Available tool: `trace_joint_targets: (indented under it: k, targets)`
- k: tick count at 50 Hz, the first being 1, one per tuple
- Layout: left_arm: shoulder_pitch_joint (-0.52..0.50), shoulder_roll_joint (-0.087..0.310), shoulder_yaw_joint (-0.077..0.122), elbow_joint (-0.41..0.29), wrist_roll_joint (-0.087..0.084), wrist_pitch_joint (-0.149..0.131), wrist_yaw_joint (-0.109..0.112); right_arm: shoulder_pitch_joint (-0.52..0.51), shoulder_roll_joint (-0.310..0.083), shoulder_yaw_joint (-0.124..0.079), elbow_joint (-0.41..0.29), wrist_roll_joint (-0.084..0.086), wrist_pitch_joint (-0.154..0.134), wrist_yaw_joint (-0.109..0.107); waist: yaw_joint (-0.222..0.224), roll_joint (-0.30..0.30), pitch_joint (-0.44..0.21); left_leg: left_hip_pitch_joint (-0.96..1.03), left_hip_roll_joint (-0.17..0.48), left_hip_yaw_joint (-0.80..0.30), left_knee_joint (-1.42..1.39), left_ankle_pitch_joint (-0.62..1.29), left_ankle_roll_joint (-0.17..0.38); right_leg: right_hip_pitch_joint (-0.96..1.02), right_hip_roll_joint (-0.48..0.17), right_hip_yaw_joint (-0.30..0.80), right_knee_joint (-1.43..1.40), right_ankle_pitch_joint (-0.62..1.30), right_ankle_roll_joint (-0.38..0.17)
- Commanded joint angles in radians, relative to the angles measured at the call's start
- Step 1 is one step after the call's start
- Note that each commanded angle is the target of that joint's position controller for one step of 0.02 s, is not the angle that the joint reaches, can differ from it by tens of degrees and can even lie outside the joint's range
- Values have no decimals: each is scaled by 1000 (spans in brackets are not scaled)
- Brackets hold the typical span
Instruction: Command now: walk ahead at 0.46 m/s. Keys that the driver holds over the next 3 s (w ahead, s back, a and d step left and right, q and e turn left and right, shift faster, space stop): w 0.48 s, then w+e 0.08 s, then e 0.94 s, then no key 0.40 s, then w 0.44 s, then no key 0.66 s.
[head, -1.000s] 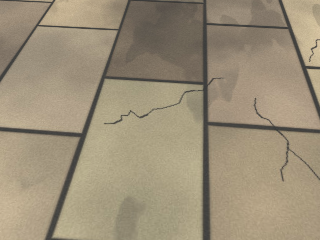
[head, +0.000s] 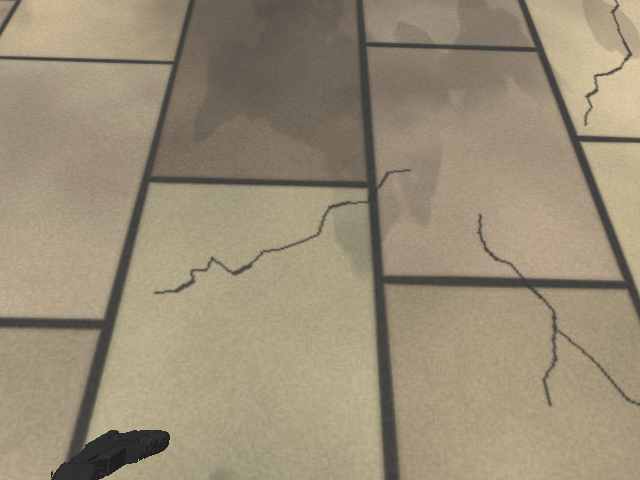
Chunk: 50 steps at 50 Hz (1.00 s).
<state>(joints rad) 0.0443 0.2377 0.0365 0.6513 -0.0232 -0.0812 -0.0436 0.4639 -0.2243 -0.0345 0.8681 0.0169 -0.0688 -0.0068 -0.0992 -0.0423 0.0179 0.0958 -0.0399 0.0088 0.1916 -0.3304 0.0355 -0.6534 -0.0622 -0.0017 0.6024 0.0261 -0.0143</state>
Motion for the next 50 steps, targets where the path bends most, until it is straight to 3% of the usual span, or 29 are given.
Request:
trace_joint_targets:
  k: [1,3,4,5,6,7,8,9,10,11,13,17,21,25,27,29,30,31,32,33,34,35,36,37,38,40,43,46,50]
  targets:
    - [-112,89,21,-102,-2,-25,-12,4,-191,-47,-29,7,-3,-5,46,131,83,-43,282,-110,5,515,128,39,28,-11,-68,-26,-43]
    - [10,135,43,-74,3,-22,-6,-19,-220,-56,-32,-1,6,-7,124,162,-21,-9,267,-84,175,861,103,228,85,-53,-74,-82,-87]
    - [173,173,64,-27,2,-17,5,-32,-212,-52,-38,-6,13,-8,207,151,-122,-69,224,-48,369,950,76,451,102,-68,-85,-68,-119]
    - [365,236,80,11,14,-10,20,-32,-179,-36,-64,-24,13,-12,271,60,-273,-308,176,-29,678,667,45,795,-74,129,-36,-64,-180]
    - [412,309,89,38,24,-14,10,133,-18,10,-73,-18,-5,1,173,-250,-444,-678,-27,-62,1051,-166,-16,1114,-327,660,-172,-340,-349]
    - [408,202,66,40,17,-12,13,70,-131,-15,-52,9,-27,9,218,-176,-418,-793,2,-176,1168,-222,-5,1073,-312,790,-306,-500,-327]
    - [321,170,53,38,13,-11,19,-61,-187,-31,-97,33,-38,12,207,-116,-221,-866,55,-137,1180,-137,3,916,-280,621,-325,-471,-276]
    - [246,156,46,31,15,-10,21,-130,-180,-27,-117,25,-45,7,173,-8,-134,-833,108,-108,1131,-38,6,750,-245,496,-344,-358,-250]
    - [198,138,41,30,25,-13,17,-158,-170,-30,-121,6,-43,3,138,24,-76,-790,140,-98,1073,18,2,617,-205,407,-370,-246,-239]
    - [174,119,35,30,38,-20,15,-130,-158,-32,-117,0,-33,3,98,-5,-70,-724,169,-110,1041,57,1,537,-174,347,-400,-191,-232]
    - [166,114,35,47,28,-35,10,-91,-124,-26,-103,-2,-10,-1,69,-23,-60,-678,182,-98,992,77,-13,461,-152,276,-452,-147,-248]
    - [213,157,44,92,24,-40,21,-218,-118,-22,-147,-18,4,-7,85,1,15,-775,202,-85,807,227,-51,424,-140,182,-504,-86,-255]
    - [270,184,46,121,12,-25,33,-360,-97,-10,-180,-15,-13,7,139,9,34,-744,166,-47,531,434,-52,462,-102,93,-497,-47,-206]
    - [359,200,46,167,2,-6,35,-491,-99,-5,-226,-4,-24,29,193,8,57,-740,134,-35,395,437,-43,568,-140,107,-452,-58,-200]
    - [378,205,48,182,0,8,40,-523,-111,-9,-250,-2,-33,41,187,0,62,-743,118,-47,340,367,-28,633,-168,143,-401,-37,-191]
    - [362,220,53,186,2,22,47,-482,-140,-19,-245,-8,-44,46,151,-26,42,-659,92,-46,290,298,-9,666,-175,174,-326,70,-166]
    - [341,226,54,184,3,29,51,-411,-160,-30,-227,-17,-50,44,107,-37,-1,-547,63,-22,252,300,7,666,-148,163,-234,221,-143]
    - [335,209,46,178,8,32,53,-283,-205,-50,-192,-30,-57,37,47,-29,-98,-339,66,-12,232,400,37,622,-84,129,-74,309,-103]
    - [314,151,24,136,29,25,55,-124,-281,-68,-173,-55,-59,26,-11,60,-272,-21,241,-157,325,723,101,429,-6,87,207,80,-50]
    - [494,39,-9,139,26,14,49,-104,-333,-80,-171,-52,-38,23,54,331,-441,345,521,-498,343,889,275,49,137,37,563,-659,27]
    - [457,158,20,153,3,12,53,-90,-244,-62,-194,-43,-21,20,3,239,-491,290,493,-550,288,795,262,11,109,166,680,-696,38]
    - [357,205,40,122,-19,20,58,-150,-197,-46,-199,-37,-12,12,10,194,-345,177,455,-391,269,792,225,-52,70,143,713,-645,44]
    - [312,190,41,110,-13,32,65,-214,-173,-38,-197,-31,-7,8,41,148,-251,44,409,-295,241,796,202,-53,29,106,684,-582,56]
    - [305,180,46,109,0,49,69,-262,-148,-32,-193,-28,-4,7,72,139,-179,-86,378,-223,201,763,191,-16,1,95,646,-527,65]
    - [329,158,48,110,-1,73,71,-301,-142,-31,-188,-36,-7,8,110,166,-142,-209,350,-159,151,714,182,68,-20,85,614,-489,72]
    - [348,118,46,100,-2,108,76,-362,-150,-37,-185,-47,-11,9,144,182,-98,-340,336,-74,81,665,198,138,-12,47,565,-440,88]
    - [287,107,46,51,12,122,74,-378,-184,-51,-168,-41,-8,-7,140,160,-92,-338,354,-6,48,621,208,136,-33,44,426,-331,86]
    - [224,108,46,17,13,122,55,-391,-204,-57,-159,-33,11,-22,122,148,-102,-323,351,60,40,527,198,191,-37,19,289,-228,68]
    - [140,135,59,-39,14,137,33,-373,-240,-71,-137,-13,39,-16,93,147,-77,-259,384,72,77,415,180,207,-24,-18,168,-280,38]
